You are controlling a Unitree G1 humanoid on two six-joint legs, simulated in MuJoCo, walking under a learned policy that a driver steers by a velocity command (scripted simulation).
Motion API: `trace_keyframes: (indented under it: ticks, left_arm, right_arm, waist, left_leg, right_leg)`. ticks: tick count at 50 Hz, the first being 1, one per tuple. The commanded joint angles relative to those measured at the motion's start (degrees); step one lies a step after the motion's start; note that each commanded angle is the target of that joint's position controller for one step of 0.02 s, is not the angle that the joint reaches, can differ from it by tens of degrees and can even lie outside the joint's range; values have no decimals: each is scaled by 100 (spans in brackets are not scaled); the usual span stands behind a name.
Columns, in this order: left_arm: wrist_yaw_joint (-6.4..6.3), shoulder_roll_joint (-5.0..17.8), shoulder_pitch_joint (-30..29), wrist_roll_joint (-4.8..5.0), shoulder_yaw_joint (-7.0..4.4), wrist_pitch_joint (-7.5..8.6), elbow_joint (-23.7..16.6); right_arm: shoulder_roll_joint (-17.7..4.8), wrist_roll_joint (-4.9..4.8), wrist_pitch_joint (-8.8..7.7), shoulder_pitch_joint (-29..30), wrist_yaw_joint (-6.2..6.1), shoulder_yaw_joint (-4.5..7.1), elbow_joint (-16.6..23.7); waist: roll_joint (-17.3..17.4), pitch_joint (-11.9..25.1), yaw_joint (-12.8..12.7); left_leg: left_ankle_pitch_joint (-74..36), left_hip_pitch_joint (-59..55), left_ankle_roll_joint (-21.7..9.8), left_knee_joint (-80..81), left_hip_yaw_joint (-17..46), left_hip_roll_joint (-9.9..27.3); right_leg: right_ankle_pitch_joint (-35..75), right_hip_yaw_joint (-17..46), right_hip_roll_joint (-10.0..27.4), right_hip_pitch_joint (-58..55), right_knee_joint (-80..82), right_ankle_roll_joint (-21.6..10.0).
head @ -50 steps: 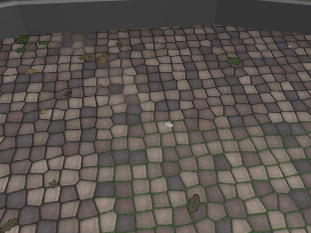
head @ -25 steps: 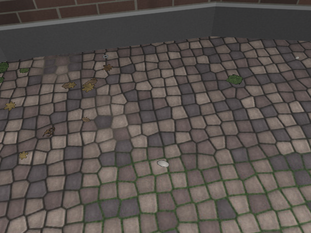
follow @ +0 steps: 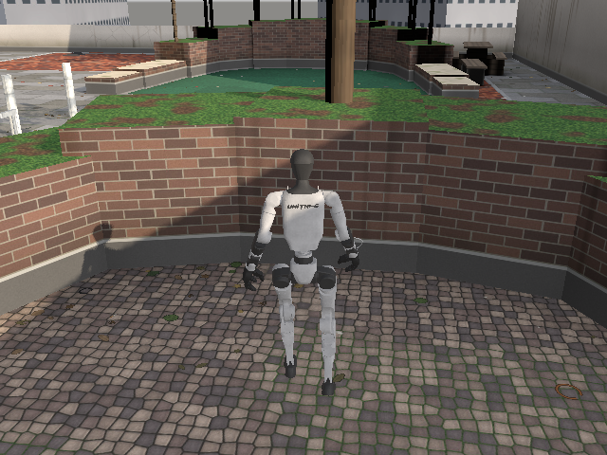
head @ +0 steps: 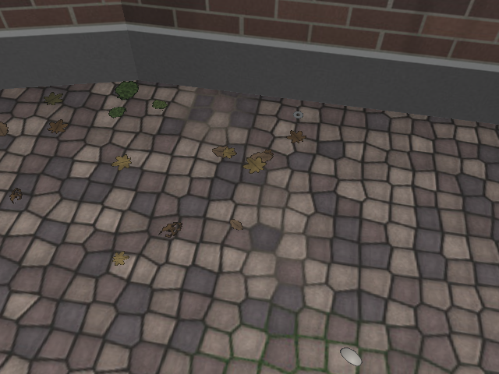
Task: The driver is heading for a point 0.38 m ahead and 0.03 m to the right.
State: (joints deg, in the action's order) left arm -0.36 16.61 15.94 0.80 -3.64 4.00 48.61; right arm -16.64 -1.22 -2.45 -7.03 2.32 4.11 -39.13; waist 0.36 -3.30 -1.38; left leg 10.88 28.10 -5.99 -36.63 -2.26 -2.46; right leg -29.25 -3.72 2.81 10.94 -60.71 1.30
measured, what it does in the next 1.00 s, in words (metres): walks ahead: right foot, then left foot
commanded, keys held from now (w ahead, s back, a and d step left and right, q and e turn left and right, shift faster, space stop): w+q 0.04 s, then w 0.08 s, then w+e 0.14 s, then no key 0.74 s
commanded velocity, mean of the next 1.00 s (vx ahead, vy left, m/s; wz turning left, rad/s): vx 0.24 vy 0.00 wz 0.07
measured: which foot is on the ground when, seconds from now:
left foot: down 0.00-0.44, up 0.46-0.74, down 0.76-1.00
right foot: up 0.00-0.40, down 0.42-1.00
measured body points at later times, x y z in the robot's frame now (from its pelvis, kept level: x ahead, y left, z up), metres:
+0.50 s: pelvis +0.28 -0.03 +0.00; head +0.32 -0.04 +0.45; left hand +0.46 +0.22 -0.09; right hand +0.35 -0.31 -0.12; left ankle +0.11 +0.08 -0.66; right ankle +0.40 -0.12 -0.72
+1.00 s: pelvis +0.37 -0.01 +0.02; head +0.38 -0.01 +0.47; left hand +0.48 +0.24 -0.12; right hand +0.46 -0.27 -0.11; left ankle +0.36 +0.12 -0.72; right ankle +0.40 -0.13 -0.72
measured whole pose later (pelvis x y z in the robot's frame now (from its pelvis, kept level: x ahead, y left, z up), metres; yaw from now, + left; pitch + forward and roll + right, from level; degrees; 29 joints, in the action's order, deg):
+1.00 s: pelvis +0.37 -0.01 +0.02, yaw +2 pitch -1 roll -1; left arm -0.2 13.2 8.0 -0.7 -1.3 0.3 53.0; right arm -12.8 0.5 -1.0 -13.7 -2.0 2.2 -51.3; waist -0.6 -1.0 -0.1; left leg 17.2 13.4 1.6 -31.1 1.4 1.8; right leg -13.0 -1.3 -0.8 15.8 -29.3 -0.8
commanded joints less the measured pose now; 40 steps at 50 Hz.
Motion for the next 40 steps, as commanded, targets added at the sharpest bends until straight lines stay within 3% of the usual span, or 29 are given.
trace_keyframes:
  ticks: [1, 2, 3, 4, 6, 11, 13, 15, 18, 20, 21, 22, 23, 24, 25, 26, 27, 29, 31, 34, 37, 38, 39, 40]
  left_arm:
    - [69, 695, -633, 112, -63, 469, -859]
    - [30, 726, -639, -45, -100, 461, -804]
    - [36, 766, -469, -83, -136, 389, -753]
    - [47, 730, -347, -94, -143, 308, -723]
    - [44, 543, -306, -134, -103, 186, -701]
    - [106, 295, -1088, -60, 31, 148, -826]
    - [159, 278, -1403, 4, 58, 168, -900]
    - [205, 317, -1666, -45, 49, 201, -1014]
    - [312, 398, -1579, -120, 6, 269, -1044]
    - [314, 591, -875, -164, -91, 286, -837]
    - [285, 773, -330, -212, -162, 307, -674]
    - [239, 1160, 240, -319, -212, 310, -618]
    - [216, 1075, 348, -334, -142, 236, -546]
    - [232, 715, 559, -144, -85, 143, -515]
    - [216, 698, 78, -68, -68, 77, -588]
    - [187, 550, -357, -90, -12, 20, -641]
    - [163, 384, -703, -123, 59, -21, -676]
    - [156, 380, -1078, -228, 62, -81, -641]
    - [138, 422, -1201, -267, 40, -92, -592]
    - [92, 478, -1177, -196, 28, -147, -456]
    - [93, 271, -1224, -166, 126, -224, -332]
    - [101, 171, -1095, -194, 169, -234, -246]
    - [103, 227, -910, -212, 144, -244, -216]
    - [72, 254, -898, -200, 129, -268, -191]
  right_arm:
    - [-938, 17, -115, -1297, -69, 290, 88]
    - [-751, 29, -109, -907, -83, 232, 172]
    - [-593, 110, -111, -668, -112, 167, 278]
    - [-548, 131, -116, -573, -128, 150, 320]
    - [-630, 108, -160, -643, -170, 159, 251]
    - [-739, 110, -203, -936, -251, 146, 0]
    - [-799, 115, -229, -1110, -239, 145, -126]
    - [-777, 106, -194, -1237, -242, 127, -281]
    - [-809, 105, -81, -1270, -283, 128, -416]
    - [-865, 83, -25, -1044, -320, 140, -415]
    - [-798, 88, -13, -993, -327, 108, -394]
    - [-525, 235, -44, -1220, -331, 5, -270]
    - [-43, 200, -88, -2242, -268, -154, -458]
    - [-604, 89, -65, -2129, -233, -51, -638]
    - [-800, -31, -6, -1513, -237, 14, -468]
    - [-752, 2, 73, -1078, -288, 6, -376]
    - [-692, 66, 172, -881, -339, 21, -348]
    - [-423, 89, 347, -1134, -409, -15, -427]
    - [-241, 135, 381, -1307, -475, -66, -552]
    - [-298, 147, 402, -1246, -475, -48, -670]
    - [-275, 279, 414, -1030, -447, -37, -697]
    - [-367, 322, 398, -903, -463, -34, -609]
    - [-713, 276, 383, -745, -495, 35, -570]
    - [-714, 235, 348, -679, -484, 69, -673]
  waist:
    - [138, 1181, 626]
    - [16, 844, 388]
    - [140, 763, 172]
    - [177, 725, 73]
    - [165, 622, 22]
    - [314, 314, 381]
    - [321, 202, 557]
    - [264, 37, 629]
    - [375, 221, 518]
    - [487, 587, 93]
    - [310, 955, -189]
    - [-345, 1797, -230]
    - [-1621, 2711, 86]
    - [-1010, 3080, -227]
    - [-708, 2244, -230]
    - [-347, 1637, -143]
    - [-228, 1183, 3]
    - [-663, 884, 329]
    - [-829, 982, 378]
    - [-704, 1202, 331]
    - [-572, 773, 371]
    - [-434, 550, 321]
    - [-1, 280, 70]
    - [415, 138, 14]
  left_leg:
    - [13, -3821, -1307, 1937, 3356, 1731]
    - [-602, -3012, -1178, 2008, 2829, 1516]
    - [-1089, -2487, -1138, 2131, 2496, 1408]
    - [-1355, -2187, -1142, 2253, 2334, 1346]
    - [-1906, -1757, -1149, 2412, 1891, 1257]
    - [-1733, -1682, -708, 2635, 892, 952]
    - [-1299, -1847, -632, 2741, 816, 1061]
    - [-1885, -2125, -568, 2501, 811, 1139]
    - [-2913, -2729, -398, 1831, 872, 1286]
    - [-3919, -2896, -191, 1053, 872, 1181]
    - [-3978, -2754, 22, 226, 698, 864]
    - [-2249, -1699, 319, -1249, 558, 459]
    - [2509, -112, 762, -3256, 578, -238]
    - [2957, 115, 807, -3701, 1212, -140]
    - [2665, 541, 841, -3783, 1067, 145]
    - [2312, 608, 869, -3469, 861, 361]
    - [2064, 420, 892, -3046, 812, 539]
    - [1786, -511, 928, -1982, 630, 632]
    - [1561, -1084, 968, -1140, 476, 584]
    - [429, -1647, 885, -260, 408, 580]
    - [-163, -2164, 681, 658, 338, 532]
    - [-161, -2119, 569, 1029, 630, 774]
    - [413, -1679, 439, 1174, 803, 933]
    - [1327, -994, 398, 1306, 773, 790]
  right_leg:
    - [576, 865, 132, 3558, -1330, -235]
    - [822, 836, 287, 3170, -836, -189]
    - [1020, 858, 424, 2748, -622, -149]
    - [1108, 816, 457, 2530, -432, -81]
    - [1392, 661, 458, 2400, 28, 84]
    - [3386, 452, 382, 2349, 1901, 108]
    - [3886, 391, 285, 2266, 2385, 17]
    - [3900, 381, 161, 2291, 2782, -89]
    - [3411, 346, -66, 2150, 3139, -311]
    - [3267, 235, -316, 1339, 3383, -498]
    - [4260, 222, -270, 454, 3601, -637]
    - [6757, 1190, 748, -1284, 3005, -1074]
    - [7988, 2997, 2172, -2962, 2946, -2258]
    - [6837, 3347, 2005, -2927, 3202, -2279]
    - [5785, 2783, 1786, -2265, 3459, -2011]
    - [5032, 2428, 1529, -1455, 3711, -1781]
    - [4507, 2134, 1359, -624, 3963, -1659]
    - [3768, 1631, 988, 558, 4375, -1454]
    - [3906, 1284, 844, 852, 4438, -1466]
    - [2760, 1239, 873, 858, 4509, -1396]
    - [283, 1169, 537, 1378, 4585, -891]
    - [-197, 1135, 383, 1466, 4500, -630]
    - [-160, 905, 71, 1381, 4333, -424]
    - [304, 627, -125, 899, 4092, -316]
